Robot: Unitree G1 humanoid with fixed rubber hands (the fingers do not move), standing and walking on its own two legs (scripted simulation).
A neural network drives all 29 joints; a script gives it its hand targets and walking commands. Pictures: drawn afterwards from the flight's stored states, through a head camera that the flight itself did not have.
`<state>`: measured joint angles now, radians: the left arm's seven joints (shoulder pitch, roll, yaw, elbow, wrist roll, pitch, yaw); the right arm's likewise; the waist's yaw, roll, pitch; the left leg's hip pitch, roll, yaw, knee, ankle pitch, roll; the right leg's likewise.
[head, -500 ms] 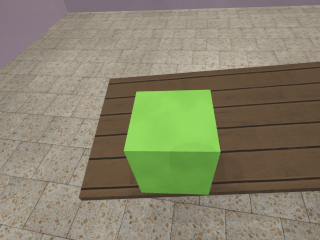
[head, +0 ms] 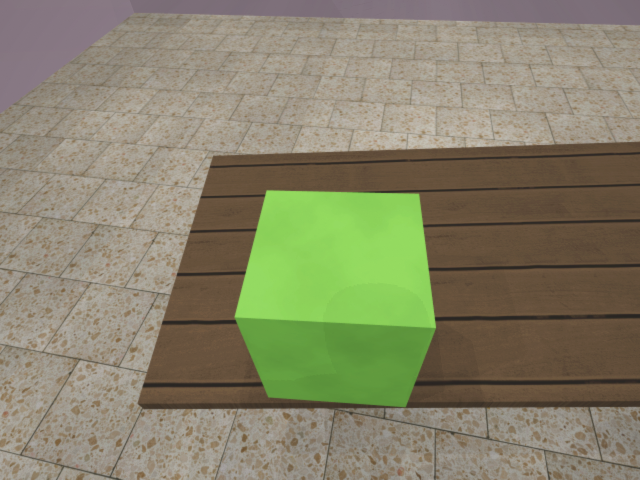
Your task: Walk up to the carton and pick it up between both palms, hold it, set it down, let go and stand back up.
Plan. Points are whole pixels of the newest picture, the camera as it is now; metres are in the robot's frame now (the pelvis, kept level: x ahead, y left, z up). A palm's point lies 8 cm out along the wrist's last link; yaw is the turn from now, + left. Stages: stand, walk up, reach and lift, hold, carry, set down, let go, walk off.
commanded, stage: walk up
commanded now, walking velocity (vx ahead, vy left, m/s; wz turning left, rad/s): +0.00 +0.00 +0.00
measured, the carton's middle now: (338, 302) +0.35 +0.01 -0.01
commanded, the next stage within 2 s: none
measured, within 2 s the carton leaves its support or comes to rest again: neither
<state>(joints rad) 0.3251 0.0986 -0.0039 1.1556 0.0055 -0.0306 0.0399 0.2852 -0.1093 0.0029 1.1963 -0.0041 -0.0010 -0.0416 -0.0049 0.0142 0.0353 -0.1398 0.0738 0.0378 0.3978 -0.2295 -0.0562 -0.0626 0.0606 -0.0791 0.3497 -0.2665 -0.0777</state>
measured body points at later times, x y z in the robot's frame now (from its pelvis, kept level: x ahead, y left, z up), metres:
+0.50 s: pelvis -0.02 +0.04 -0.01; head -0.01 +0.06 +0.44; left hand -0.02 +0.26 -0.18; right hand +0.00 -0.18 -0.16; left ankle -0.04 +0.14 -0.74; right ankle -0.04 -0.07 -0.74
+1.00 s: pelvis -0.01 +0.07 +0.00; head +0.00 +0.08 +0.45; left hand -0.05 +0.27 -0.17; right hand -0.06 -0.12 -0.16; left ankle -0.04 +0.14 -0.74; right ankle -0.04 -0.07 -0.74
